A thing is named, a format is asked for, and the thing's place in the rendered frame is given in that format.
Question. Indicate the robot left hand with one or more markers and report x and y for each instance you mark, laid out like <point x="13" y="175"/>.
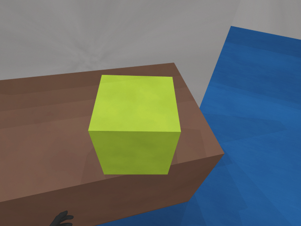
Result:
<point x="60" y="218"/>

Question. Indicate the carton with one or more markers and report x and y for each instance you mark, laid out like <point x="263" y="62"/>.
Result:
<point x="135" y="125"/>

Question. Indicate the pedestal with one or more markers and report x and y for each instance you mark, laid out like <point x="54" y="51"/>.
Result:
<point x="48" y="163"/>

